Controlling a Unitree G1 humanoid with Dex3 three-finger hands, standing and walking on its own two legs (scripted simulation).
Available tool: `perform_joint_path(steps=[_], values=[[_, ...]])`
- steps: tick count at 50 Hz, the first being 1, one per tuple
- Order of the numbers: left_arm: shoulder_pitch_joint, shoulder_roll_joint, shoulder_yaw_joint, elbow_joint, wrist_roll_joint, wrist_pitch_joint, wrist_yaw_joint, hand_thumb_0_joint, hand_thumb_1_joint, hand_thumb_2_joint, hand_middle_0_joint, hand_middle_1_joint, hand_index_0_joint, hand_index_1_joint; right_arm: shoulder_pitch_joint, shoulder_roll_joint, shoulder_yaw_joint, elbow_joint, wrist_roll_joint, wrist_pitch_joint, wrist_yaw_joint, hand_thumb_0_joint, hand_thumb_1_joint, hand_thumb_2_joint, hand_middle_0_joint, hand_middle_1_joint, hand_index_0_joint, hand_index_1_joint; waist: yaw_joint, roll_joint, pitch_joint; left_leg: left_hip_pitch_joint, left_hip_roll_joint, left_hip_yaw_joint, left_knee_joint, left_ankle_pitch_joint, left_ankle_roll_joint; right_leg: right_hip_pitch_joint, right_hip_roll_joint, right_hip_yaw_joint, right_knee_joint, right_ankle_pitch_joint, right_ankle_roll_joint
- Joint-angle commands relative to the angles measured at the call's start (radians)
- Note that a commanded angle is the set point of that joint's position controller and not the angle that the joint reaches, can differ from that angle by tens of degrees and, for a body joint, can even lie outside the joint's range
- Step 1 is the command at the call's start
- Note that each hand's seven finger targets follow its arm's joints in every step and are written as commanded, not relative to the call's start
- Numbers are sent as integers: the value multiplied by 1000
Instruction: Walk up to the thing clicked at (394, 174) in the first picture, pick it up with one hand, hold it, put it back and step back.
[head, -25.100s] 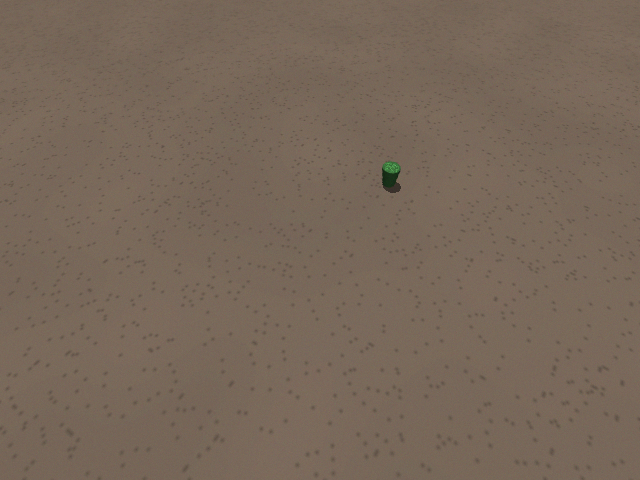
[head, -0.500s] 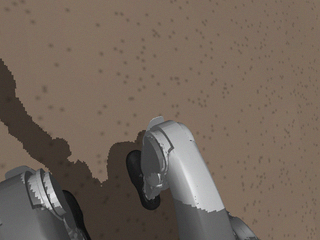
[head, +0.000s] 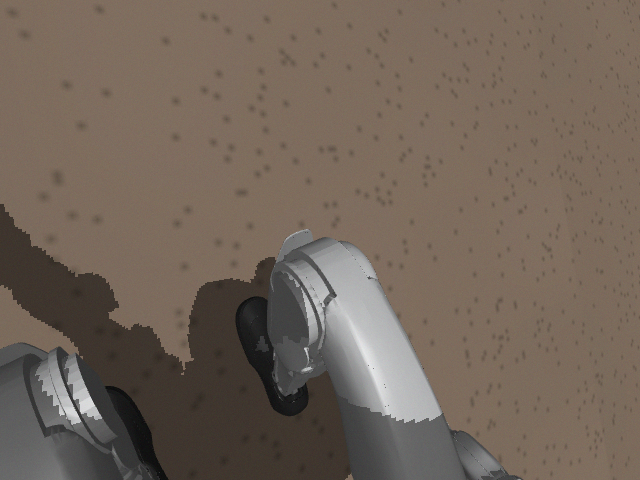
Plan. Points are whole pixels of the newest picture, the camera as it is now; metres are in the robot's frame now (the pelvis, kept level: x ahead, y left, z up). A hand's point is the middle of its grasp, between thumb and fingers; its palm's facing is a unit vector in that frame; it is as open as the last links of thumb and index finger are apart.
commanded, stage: rest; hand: left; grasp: from above
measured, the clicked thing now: out of the picture +0.53 +0.28 -0.26
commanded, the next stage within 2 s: open in 0.24 s
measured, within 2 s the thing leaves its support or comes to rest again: neither
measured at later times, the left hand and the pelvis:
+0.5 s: hand out of the picture +0.52 +0.28 -0.23, palm faces -0.45 -0.12 -0.88, open 10.3 cm; pelvis +0.00 +0.00 +0.00, yaw -1 degrees
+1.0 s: hand out of the picture +0.52 +0.28 -0.24, palm faces -0.45 -0.13 -0.88, open 13.2 cm; pelvis +0.00 +0.00 +0.00, yaw -2 degrees
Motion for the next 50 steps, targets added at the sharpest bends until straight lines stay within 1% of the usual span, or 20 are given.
perform_joint_path(steps=[1, 2, 5, 8, 12, 15, 17, 20, 23, 24, 28, 30, 31, 34, 37, 39, 40, 42, 45, 50], values=[[-332, 184, -10, -153, -2, -10, 50, 0, 442, 905, -748, -1067, -817, -996, 226, -321, -87, 17, 2, 0, -9, 0, -915, -905, 200, 300, 200, 300, -48, 537, -699, 512, 1, 50, -265, 261, -24, 429, 66, -66, -176, 236, -51], [-325, 206, 11, -128, 7, -8, 54, 0, 452, 904, -747, -1069, -819, -996, 235, -322, -80, 19, 1, -1, -11, 0, -914, -905, 200, 300, 200, 300, -57, 510, -678, 494, 1, 45, -258, 259, -23, 419, 61, -71, -175, 236, -49], [-338, 169, -26, -128, 2, -11, 52, 0, 461, 910, -746, -1080, -821, -1003, 225, -321, -79, 12, 0, -5, -8, 0, -913, -904, 200, 300, 200, 300, -68, 510, -679, 480, 1, 55, -251, 237, -16, 428, 67, -67, -178, 227, -44], [-313, 197, -4, -103, -6, -10, 59, 0, 437, 927, -746, -1061, -808, -997, 234, -329, -75, 24, 1, -8, -12, 0, -913, -905, 200, 300, 200, 300, -63, 485, -651, 468, 2, 41, -262, 234, -19, 415, 64, -74, -181, 220, -44], [-307, 170, -30, -80, -11, -9, 50, 0, 441, 919, -757, -1045, -814, -986, 227, -323, -62, 15, -3, -14, -5, 0, -913, -905, 200, 300, 200, 300, -88, 466, -629, 452, 3, 48, -240, 251, -12, 440, 69, -72, -179, 244, -39], [-313, 194, -24, -89, -8, -12, 49, 0, 444, 899, -756, -1036, -816, -974, 232, -329, -55, 19, -4, -17, -6, 0, -913, -905, 200, 300, 200, 300, -84, 479, -637, 466, 4, 46, -243, 271, -16, 444, 66, -72, -186, 254, -39], [-303, 171, -44, -56, -12, -13, 45, 0, 442, 898, -758, -1031, -816, -971, 219, -334, -46, 15, -9, -22, -3, 0, -914, -906, 200, 300, 200, 300, -96, 453, -582, 430, 3, 41, -237, 231, -14, 412, 65, -76, -187, 226, -39], [-337, 219, -32, -118, -8, -21, 53, 0, 202, 897, -518, -1042, -576, -990, 222, -340, -55, 15, -3, -19, -9, 0, -905, -904, 201, 300, 200, 300, -71, 505, -651, 478, 9, 35, -257, 231, -19, 437, 67, -75, -186, 224, -41], [-314, 186, -48, -72, -11, -17, 55, 0, -38, 860, -330, -1051, -384, -996, 216, -330, -46, 15, -5, -18, -7, 0, -903, -903, 201, 300, 200, 300, -88, 484, -634, 459, 7, 31, -260, 223, -17, 437, 73, -82, -183, 224, -39], [-314, 169, -53, -66, -14, -15, 54, 0, -118, 871, -298, -1052, -346, -1002, 215, -333, -43, 8, -4, -22, -6, 0, -903, -904, 201, 300, 200, 300, -99, 470, -598, 461, 8, 27, -253, 229, -17, 409, 67, -84, -180, 231, -39], [-344, 224, -36, -124, -9, -19, 62, 0, -370, 941, -173, -1072, -199, -1045, 217, -332, -39, 16, -4, -24, -8, 0, -902, -904, 201, 301, 200, 300, -79, 519, -637, 489, 12, 28, -261, 240, -23, 431, 66, -78, -180, 236, -41], [-320, 197, -50, -89, -8, -14, 62, 0, -424, 978, -138, -1091, -156, -1072, 203, -330, -37, 12, -9, -25, -5, 0, -902, -904, 201, 301, 200, 300, -80, 505, -626, 476, 10, 30, -248, 235, -22, 414, 71, -81, -176, 235, -43], [-316, 190, -47, -86, -15, -12, 59, 0, -434, 1025, -139, -1111, -149, -1100, 207, -330, -34, 12, -8, -27, -2, 0, -903, -904, 201, 301, 200, 300, -93, 497, -610, 473, 11, 29, -247, 240, -21, 412, 68, -83, -180, 238, -41], [-353, 243, -28, -163, -8, -13, 67, 0, -481, 1078, -100, -1165, -109, -1156, 220, -337, -49, 25, -6, -25, -6, 0, -904, -905, 201, 300, 200, 300, -63, 586, -678, 542, 15, 25, -267, 266, -33, 420, 66, -80, -172, 253, -47], [-307, 192, -37, -106, -19, -2, 61, 0, -476, 1111, -96, -1176, -102, -1169, 210, -335, -33, 11, -12, -31, 8, 0, -902, -904, 201, 300, 200, 300, -98, 519, -616, 487, 13, 27, -240, 269, -26, 409, 66, -85, -177, 259, -43], [-327, 256, -5, -170, -17, 0, 63, 0, -495, 1086, -83, -1172, -92, -1161, 220, -332, -37, 23, -8, -27, 5, 0, -903, -904, 201, 300, 200, 300, -67, 565, -673, 528, 15, 30, -255, 298, -31, 443, 67, -79, -177, 279, -45], [-316, 243, -18, -163, -9, 4, 59, 0, -492, 1081, -82, -1178, -94, -1165, 216, -339, -50, 20, -9, -25, 6, 0, -904, -905, 201, 300, 200, 300, -58, 589, -682, 540, 16, 33, -249, 308, -34, 438, 69, -76, -169, 282, -49], [-286, 218, -5, -137, -17, 13, 56, 0, -466, 1091, -83, -1184, -98, -1167, 224, -331, -37, 17, -12, -21, 12, 0, -900, -903, 201, 300, 200, 300, -78, 557, -668, 535, 16, 25, -242, 341, -35, 439, 64, -84, -172, 308, -47], [-299, 234, -6, -157, -23, 8, 51, 0, -471, 1083, -77, -1188, -93, -1170, 217, -348, -54, 13, -5, -13, 6, 0, -901, -903, 201, 300, 200, 300, -67, 564, -676, 520, 14, 27, -251, 305, -32, 435, 71, -84, -176, 271, -53], [-291, 226, -3, -164, -29, -1, 32, 0, -467, 1079, -77, -1177, -91, -1161, 230, -337, -40, 16, -8, -11, 8, 0, -900, -903, 201, 300, 200, 300, -82, 534, -647, 498, 11, 36, -237, 300, -27, 447, 67, -80, -184, 272, -47]])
